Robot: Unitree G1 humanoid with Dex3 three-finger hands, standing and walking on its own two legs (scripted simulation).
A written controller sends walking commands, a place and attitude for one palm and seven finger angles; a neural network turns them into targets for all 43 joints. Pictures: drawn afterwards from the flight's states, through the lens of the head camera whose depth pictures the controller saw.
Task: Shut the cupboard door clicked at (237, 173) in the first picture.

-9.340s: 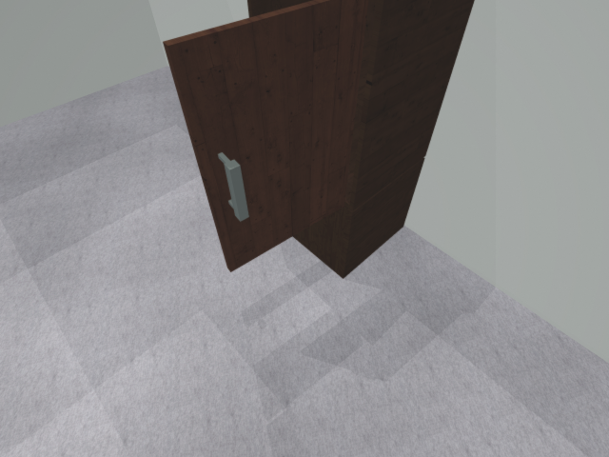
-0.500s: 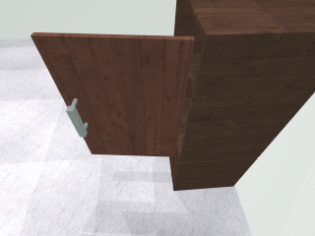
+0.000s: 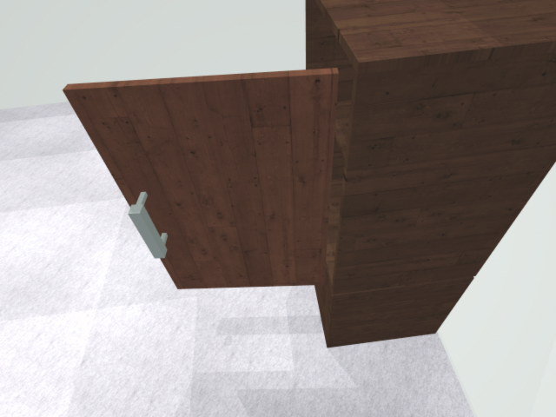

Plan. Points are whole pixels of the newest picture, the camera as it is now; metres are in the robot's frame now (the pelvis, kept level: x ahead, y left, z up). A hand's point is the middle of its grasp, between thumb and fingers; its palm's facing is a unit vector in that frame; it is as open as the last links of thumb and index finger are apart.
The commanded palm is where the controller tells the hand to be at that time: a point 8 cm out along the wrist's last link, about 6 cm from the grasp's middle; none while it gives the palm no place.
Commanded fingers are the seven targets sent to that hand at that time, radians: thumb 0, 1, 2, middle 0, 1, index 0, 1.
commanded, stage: come to a stop and stand still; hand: left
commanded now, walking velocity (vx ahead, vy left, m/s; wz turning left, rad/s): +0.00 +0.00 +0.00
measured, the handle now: (151, 225) +0.47 +0.30 -0.04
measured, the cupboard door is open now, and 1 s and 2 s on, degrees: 84 84 84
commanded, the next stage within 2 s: look again from close up in 0.82 s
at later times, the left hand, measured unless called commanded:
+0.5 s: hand out of the picture +0.02 +0.13 -0.16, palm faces +0.00 -0.97 -0.23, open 7.3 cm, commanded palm none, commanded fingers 0.00 0.90 0.90 -0.20 -0.30 -0.20 -0.30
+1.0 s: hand out of the picture +0.02 +0.12 -0.17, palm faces +0.03 -0.98 -0.22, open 7.4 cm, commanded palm none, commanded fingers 0.00 0.90 0.90 -0.20 -0.30 -0.20 -0.30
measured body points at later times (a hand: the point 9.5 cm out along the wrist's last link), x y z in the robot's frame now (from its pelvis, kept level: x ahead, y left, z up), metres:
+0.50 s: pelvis +0.01 -0.05 +0.01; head +0.03 -0.07 +0.45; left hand +0.03 +0.18 -0.14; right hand +0.01 -0.27 -0.16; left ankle -0.03 +0.09 -0.73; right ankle -0.02 -0.15 -0.73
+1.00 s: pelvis +0.01 -0.06 +0.01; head +0.03 -0.07 +0.46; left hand +0.02 +0.17 -0.15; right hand +0.03 -0.29 -0.16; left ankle -0.03 +0.09 -0.73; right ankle -0.02 -0.15 -0.73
